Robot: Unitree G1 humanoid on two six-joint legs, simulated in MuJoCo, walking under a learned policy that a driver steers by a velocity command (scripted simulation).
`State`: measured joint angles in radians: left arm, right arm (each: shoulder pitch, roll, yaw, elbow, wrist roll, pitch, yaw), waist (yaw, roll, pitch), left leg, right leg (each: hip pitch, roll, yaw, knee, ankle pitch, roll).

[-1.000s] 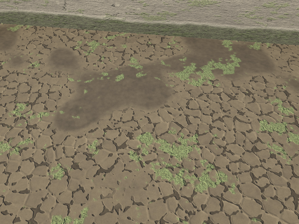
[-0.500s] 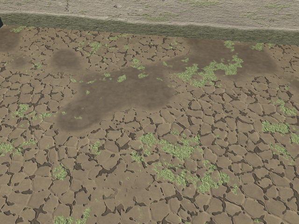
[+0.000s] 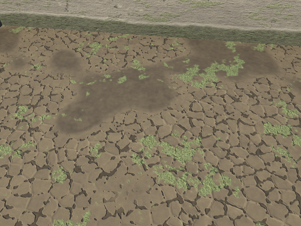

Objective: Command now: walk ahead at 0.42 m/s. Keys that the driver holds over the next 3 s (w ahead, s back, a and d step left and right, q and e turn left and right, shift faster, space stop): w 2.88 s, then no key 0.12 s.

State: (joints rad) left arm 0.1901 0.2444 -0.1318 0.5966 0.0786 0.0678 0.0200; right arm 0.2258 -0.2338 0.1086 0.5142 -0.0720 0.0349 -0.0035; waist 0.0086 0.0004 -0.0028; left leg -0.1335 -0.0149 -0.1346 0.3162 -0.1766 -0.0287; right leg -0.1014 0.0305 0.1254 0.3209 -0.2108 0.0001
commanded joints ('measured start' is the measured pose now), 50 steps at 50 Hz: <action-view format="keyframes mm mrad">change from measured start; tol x8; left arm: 1 -40 89 16 -109 12 -22 -13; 50 -131 107 16 -182 5 -19 -15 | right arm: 1 -73 -87 -14 -122 -11 -11 -4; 12 -174 -99 -1 -158 -10 -9 4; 50 -137 -111 0 -116 -13 -17 11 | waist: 1 4 -10 -73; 50 -13 1 -85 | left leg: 1 -16 23 6 -4 292 14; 50 -25 64 -27 -27 179 28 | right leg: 1 52 -50 37 3 308 -49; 11 23 -59 58 -19 157 -19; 13 35 -67 49 8 241 -24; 17 26 -65 59 -15 150 -13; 50 33 -69 69 -29 166 -15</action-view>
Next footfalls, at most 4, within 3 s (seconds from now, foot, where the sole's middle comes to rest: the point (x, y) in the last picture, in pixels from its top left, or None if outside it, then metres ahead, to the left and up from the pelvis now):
none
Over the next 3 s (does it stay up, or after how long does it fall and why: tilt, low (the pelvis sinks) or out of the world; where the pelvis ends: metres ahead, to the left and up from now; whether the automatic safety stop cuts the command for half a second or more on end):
stays up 0.00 0.00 0.00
